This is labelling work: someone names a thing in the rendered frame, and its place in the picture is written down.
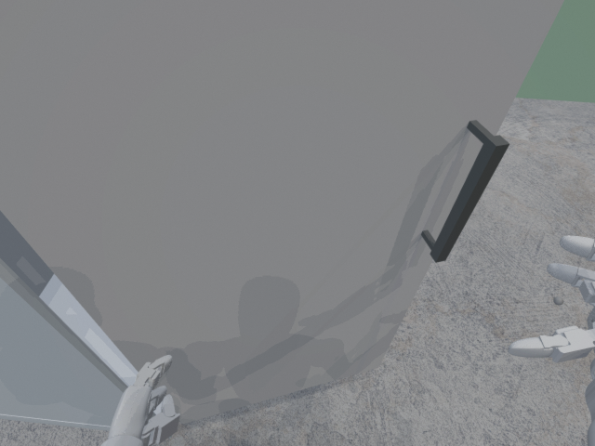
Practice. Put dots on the robot right hand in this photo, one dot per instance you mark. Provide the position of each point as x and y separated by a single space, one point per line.
567 343

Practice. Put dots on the fridge door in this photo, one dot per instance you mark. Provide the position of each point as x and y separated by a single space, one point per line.
243 184

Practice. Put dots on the handle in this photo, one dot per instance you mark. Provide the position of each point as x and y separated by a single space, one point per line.
489 157

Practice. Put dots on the robot left hand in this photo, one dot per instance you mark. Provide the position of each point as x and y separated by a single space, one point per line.
136 406

